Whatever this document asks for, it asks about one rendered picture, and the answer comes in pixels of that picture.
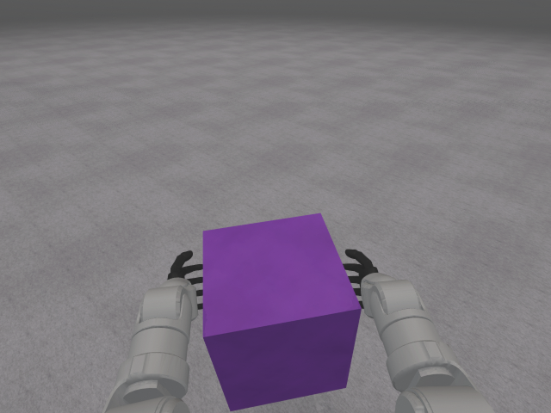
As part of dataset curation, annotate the robot right upper arm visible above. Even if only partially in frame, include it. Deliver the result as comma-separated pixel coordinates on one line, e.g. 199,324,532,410
395,385,493,413

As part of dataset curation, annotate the robot left upper arm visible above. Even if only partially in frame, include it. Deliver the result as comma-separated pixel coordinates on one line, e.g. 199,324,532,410
106,396,190,413

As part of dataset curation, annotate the left robot hand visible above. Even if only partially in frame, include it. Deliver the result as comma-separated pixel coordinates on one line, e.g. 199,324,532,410
167,250,203,310

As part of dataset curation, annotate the right robot hand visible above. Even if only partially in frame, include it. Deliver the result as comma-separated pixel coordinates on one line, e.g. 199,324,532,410
343,250,378,309

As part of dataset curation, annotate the robot left forearm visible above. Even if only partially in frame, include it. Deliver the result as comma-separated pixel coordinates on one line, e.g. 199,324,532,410
102,278,198,413

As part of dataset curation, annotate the carton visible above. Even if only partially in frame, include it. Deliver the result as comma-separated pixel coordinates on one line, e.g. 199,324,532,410
203,213,362,411

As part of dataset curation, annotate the robot right forearm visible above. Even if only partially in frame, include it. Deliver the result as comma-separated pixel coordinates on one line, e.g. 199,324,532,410
361,273,495,413

